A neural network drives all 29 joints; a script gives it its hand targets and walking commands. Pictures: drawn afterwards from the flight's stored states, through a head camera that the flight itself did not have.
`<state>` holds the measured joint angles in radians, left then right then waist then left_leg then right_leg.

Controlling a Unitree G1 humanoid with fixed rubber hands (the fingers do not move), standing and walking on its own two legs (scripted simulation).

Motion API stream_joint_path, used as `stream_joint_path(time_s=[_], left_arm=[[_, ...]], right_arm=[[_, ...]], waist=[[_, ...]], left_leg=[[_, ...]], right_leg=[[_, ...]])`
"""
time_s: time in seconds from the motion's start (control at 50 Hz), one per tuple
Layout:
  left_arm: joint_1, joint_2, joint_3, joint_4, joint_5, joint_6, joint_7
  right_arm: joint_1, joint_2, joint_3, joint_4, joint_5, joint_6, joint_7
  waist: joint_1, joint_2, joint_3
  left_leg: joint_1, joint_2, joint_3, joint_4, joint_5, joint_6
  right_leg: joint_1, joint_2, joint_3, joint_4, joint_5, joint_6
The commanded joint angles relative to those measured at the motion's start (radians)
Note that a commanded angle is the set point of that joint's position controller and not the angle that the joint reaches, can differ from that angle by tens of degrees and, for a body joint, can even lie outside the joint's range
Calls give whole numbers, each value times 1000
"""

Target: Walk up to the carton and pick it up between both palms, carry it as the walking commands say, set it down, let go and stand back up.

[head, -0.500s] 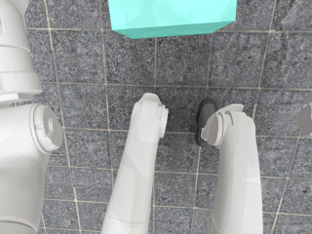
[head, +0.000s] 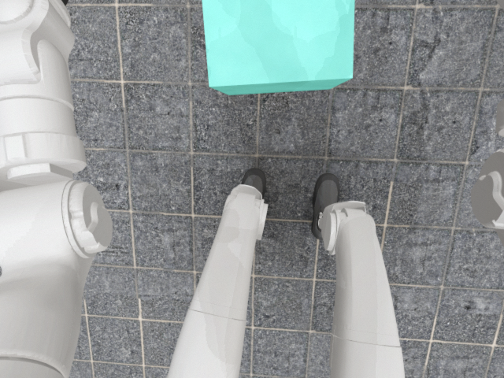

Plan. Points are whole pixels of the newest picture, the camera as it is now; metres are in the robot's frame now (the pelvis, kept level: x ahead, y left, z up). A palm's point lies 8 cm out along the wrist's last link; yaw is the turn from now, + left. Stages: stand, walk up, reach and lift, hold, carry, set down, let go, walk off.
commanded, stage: let go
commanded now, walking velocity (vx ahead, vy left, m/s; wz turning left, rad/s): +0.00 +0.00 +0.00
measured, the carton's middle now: (277, 40) +0.56 +0.10 -0.53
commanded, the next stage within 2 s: stand in 1.44 s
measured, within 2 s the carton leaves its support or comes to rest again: neither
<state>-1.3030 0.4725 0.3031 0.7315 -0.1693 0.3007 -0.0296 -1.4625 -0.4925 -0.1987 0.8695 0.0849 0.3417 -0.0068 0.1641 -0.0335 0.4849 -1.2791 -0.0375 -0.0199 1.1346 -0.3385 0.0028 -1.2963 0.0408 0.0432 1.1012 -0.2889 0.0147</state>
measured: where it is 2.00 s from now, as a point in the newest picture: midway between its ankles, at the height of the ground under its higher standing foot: (285, 214)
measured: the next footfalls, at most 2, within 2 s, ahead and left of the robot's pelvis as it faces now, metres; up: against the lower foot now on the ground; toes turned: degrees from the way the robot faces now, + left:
none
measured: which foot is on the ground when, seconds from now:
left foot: down 0.00-1.00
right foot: down 0.00-1.00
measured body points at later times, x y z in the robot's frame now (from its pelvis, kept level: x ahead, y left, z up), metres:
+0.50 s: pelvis +0.04 +0.02 +0.06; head +0.27 +0.02 +0.44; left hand +0.37 +0.29 -0.03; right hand +0.42 -0.18 -0.05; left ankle +0.09 +0.11 -0.63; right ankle +0.11 -0.12 -0.63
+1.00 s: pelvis +0.11 -0.02 +0.11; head +0.16 -0.03 +0.55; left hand +0.28 +0.21 +0.03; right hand +0.31 -0.25 +0.02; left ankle +0.09 +0.11 -0.63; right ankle +0.11 -0.12 -0.63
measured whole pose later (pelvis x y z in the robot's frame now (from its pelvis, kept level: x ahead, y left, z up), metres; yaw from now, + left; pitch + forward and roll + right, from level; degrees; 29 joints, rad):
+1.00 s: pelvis +0.11 -0.02 +0.11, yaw +1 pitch +1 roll +1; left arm 0.21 0.19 0.04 0.41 0.01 0.06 -0.07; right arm 0.17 -0.21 -0.07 0.44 -0.02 0.05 0.03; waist 0.02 0.02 0.10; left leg -0.23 -0.02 -0.06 0.50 -0.28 -0.01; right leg -0.27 0.04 0.03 0.52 -0.27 -0.02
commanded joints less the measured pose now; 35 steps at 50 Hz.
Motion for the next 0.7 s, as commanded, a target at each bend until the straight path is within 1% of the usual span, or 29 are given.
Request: stream_joint_path(time_s=[0.0, 0.02, 0.04, 0.06, 0.08, 0.1, 0.12, 0.14, 0.16, 0.18, 0.22, 0.24, 0.26, 0.28, 0.3, 0.32, 0.34, 0.4, 0.42, 0.44, 0.48, 0.5, 0.52, 0.54, 0.56, 0.58, 0.6, 0.64, 0.68], left_arm=[[-157, 207, 29, -136, 49, -47, -15], [-118, 209, 8, -155, 47, -44, -19], [-6, 195, -12, -162, 53, -41, -24], [77, 227, -10, -228, 67, -41, -29], [96, 254, -24, -261, 63, -35, -36], [145, 276, -27, -323, 58, -32, -40], [148, 267, -49, -396, 55, -29, -47], [196, 277, -67, -440, 48, -24, -54], [219, 276, -82, -510, 37, -19, -55], [188, 305, -74, -568, 33, -17, -58], [308, 275, -93, -590, 23, -9, -60], [392, 276, -89, -596, 13, -10, -64], [406, 249, -92, -611, 9, -14, -65], [559, 226, -94, -577, 17, -15, -69], [586, 192, -86, -550, 25, -24, -74], [659, 156, -97, -535, 31, -35, -80], [749, 135, -96, -545, 52, -56, -85], [816, 29, -133, -457, 67, -109, -95], [786, 21, -139, -431, 64, -128, -100], [810, -13, -155, -384, 72, -146, -105], [921, -48, -167, -359, 107, -182, -105], [971, -49, -157, -351, 139, -196, -98], [986, -64, -157, -339, 146, -204, -92], [994, -69, -152, -325, 157, -209, -88], [1012, -71, -152, -320, 164, -217, -83], [1035, -77, -153, -294, 168, -218, -80], [1085, -95, -168, -278, 170, -224, -73], [1134, -99, -159, -275, 178, -230, -64], [1222, -129, -184, -298, 171, -237, -57]], right_arm=[[-187, -106, -52, -134, -57, -34, -35], [-139, -106, -67, -138, -64, -32, -47], [-20, -94, -65, -144, -70, -32, -57], [76, -84, -62, -214, -66, -30, -78], [100, -76, -61, -259, -58, -21, -96], [121, -66, -56, -352, -44, -18, -111], [147, -47, -54, -404, -32, -16, -125], [169, -23, -37, -482, -19, -11, -138], [210, -31, -38, -558, -8, -9, -145], [206, -53, -49, -609, -6, -3, -153], [349, -25, -47, -654, -6, -6, -153], [410, -5, -21, -707, 5, -9, -153], [427, 1, -16, -731, 7, -18, -148], [575, 33, -11, -726, 0, -22, -141], [611, 45, -4, -696, -7, -30, -132], [671, 61, -9, -701, -14, -46, -123], [791, 84, -12, -671, -33, -61, -114], [829, 137, -9, -661, -41, -123, -83], [808, 148, -4, -642, -39, -143, -72], [851, 173, 1, -593, -61, -157, -65], [973, 225, 24, -541, -96, -188, -46], [1024, 235, 21, -499, -107, -201, -39], [1048, 241, 5, -452, -127, -203, -33], [1079, 255, 8, -407, -134, -204, -27], [1098, 250, 8, -401, -132, -217, -23], [1097, 245, 12, -404, -137, -224, -18], [1139, 245, 21, -393, -139, -233, -12], [1182, 228, 14, -409, -160, -250, -10], [1268, 233, 45, -422, -142, -263, 0]], waist=[[48, -42, -1924], [31, -14, -1974], [25, -1, -2029], [29, 12, -2121], [32, 24, -2099], [41, 26, -2107], [25, 52, -2074], [34, 46, -2069], [6, 60, -2082], [-9, 74, -2062], [-32, 107, -2012], [-34, 62, -1998], [-29, 74, -1949], [-37, 57, -1925], [-29, 57, -1825], [-36, 56, -1746], [-28, 66, -1683], [-50, 39, -1429], [-64, 51, -1332], [-86, 42, -1222], [-84, 39, -1152], [-76, 56, -1088], [-80, 48, -1020], [-84, 64, -942], [-92, 88, -902], [-96, 72, -840], [-102, 84, -796], [-123, 47, -735], [-119, 50, -728]], left_leg=[[470, -15, 72, -118, 454, -41], [531, -18, 65, -117, 493, -40], [624, -18, 59, -115, 546, -39], [709, -25, 57, -109, 598, -33], [722, -26, 63, -112, 589, -28], [755, -28, 59, -117, 631, -19], [786, -29, 48, -132, 636, -16], [819, -27, 40, -152, 622, -2], [874, -31, 38, -152, 615, 2], [904, -29, 33, -157, 599, 2], [1003, -14, 6, -177, 604, -5], [1006, -14, 9, -179, 581, 4], [995, -11, 4, -192, 586, 0], [1030, -9, -1, -212, 573, -1], [991, -8, 0, -228, 569, -2], [992, -3, -10, -258, 537, -5], [1006, 0, -17, -284, 540, -9], [974, 4, -32, -327, 527, -15], [951, 11, -37, -336, 510, -12], [907, 13, -29, -364, 431, -9], [923, 21, -50, -413, 337, -12], [916, 18, -36, -434, 292, -15], [890, 21, -33, -463, 218, -18], [867, 24, -37, -490, 143, -15], [846, 22, -22, -508, 118, -18], [826, 27, -24, -524, 79, -17], [828, 32, -23, -550, 85, -21], [834, 33, -3, -575, 63, -29], [885, 27, -1, -599, 151, -28]], right_leg=[[696, 45, -23, -20, 274, 5], [696, 50, -33, -8, 290, 7], [714, 53, -43, -15, 319, 5], [761, 55, -38, -18, 359, 7], [751, 56, -35, -27, 341, 12], [769, 62, -31, -30, 370, 15], [750, 59, -25, -48, 361, 16], [777, 59, -17, -62, 345, 18], [784, 60, -20, -67, 331, 14], [775, 58, -22, -78, 307, 14], [771, 50, -30, -104, 271, 10], [812, 52, -33, -114, 264, 15], [784, 51, -35, -117, 250, 11], [820, 49, -45, -137, 249, 14], [797, 46, -48, -155, 230, 13], [790, 44, -49, -180, 209, 11], [808, 48, -50, -200, 209, 10], [742, 47, -58, -272, 168, 8], [685, 45, -58, -285, 136, 9], [684, 42, -57, -316, 100, 5], [702, 31, -64, -347, 47, 6], [715, 27, -66, -368, 26, 4], [739, 17, -67, -388, -11, 2], [745, 12, -66, -402, -48, 0], [773, 12, -68, -420, -49, -4], [769, 9, -70, -433, -75, -3], [799, 9, -75, -448, -59, -4], [876, 0, -70, -491, -58, 1], [948, 2, -67, -516, 21, 0]])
